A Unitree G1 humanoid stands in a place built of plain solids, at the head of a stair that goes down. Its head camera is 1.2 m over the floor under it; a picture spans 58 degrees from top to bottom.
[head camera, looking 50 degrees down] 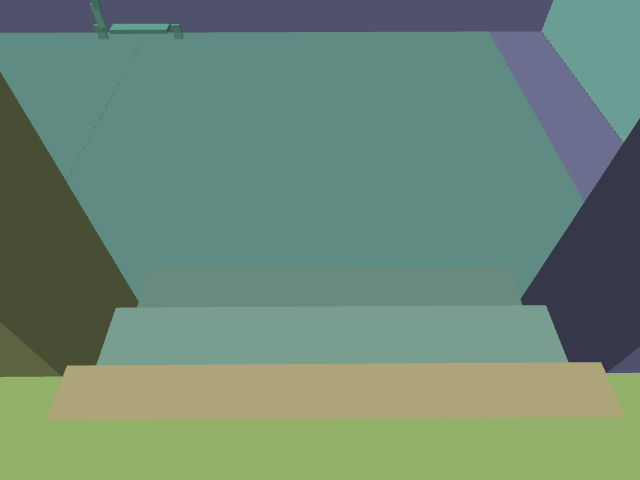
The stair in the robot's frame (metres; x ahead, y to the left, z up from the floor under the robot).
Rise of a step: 0.16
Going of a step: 0.29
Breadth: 1.56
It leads straight ahead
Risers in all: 3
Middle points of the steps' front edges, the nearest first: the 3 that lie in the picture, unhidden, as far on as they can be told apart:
0.54 -0.04 0.00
0.82 -0.04 -0.16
1.11 -0.04 -0.31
